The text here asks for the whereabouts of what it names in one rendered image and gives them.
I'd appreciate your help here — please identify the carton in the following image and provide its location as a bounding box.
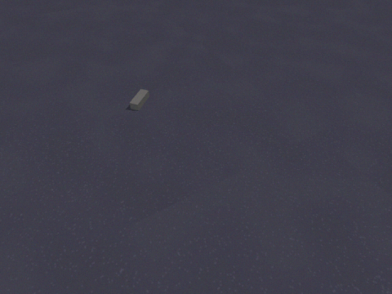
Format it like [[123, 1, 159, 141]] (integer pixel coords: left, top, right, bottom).
[[130, 89, 149, 111]]

